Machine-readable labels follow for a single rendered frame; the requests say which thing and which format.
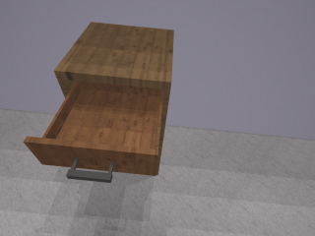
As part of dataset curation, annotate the drawer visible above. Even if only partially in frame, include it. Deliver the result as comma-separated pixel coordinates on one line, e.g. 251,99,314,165
24,81,164,176

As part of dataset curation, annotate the cabinet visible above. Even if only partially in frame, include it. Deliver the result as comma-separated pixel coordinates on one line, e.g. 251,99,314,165
54,22,174,175

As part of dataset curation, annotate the handle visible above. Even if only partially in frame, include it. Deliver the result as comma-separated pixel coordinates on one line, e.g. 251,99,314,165
66,157,115,183

